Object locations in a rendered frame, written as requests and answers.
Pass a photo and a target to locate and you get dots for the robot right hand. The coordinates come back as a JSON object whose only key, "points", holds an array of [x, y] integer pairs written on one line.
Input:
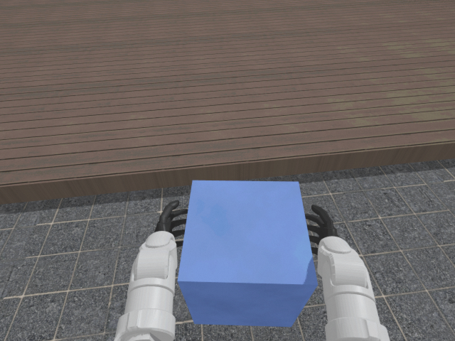
{"points": [[325, 229]]}

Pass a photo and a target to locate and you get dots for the robot left hand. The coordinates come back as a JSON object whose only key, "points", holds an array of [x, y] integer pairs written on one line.
{"points": [[165, 220]]}

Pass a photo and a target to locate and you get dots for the carton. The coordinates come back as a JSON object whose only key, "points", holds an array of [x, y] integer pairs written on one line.
{"points": [[246, 256]]}

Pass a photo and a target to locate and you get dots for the right robot forearm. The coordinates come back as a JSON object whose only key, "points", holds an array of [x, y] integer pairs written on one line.
{"points": [[348, 294]]}

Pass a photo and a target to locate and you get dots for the left robot forearm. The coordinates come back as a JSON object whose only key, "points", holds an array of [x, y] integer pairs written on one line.
{"points": [[148, 314]]}

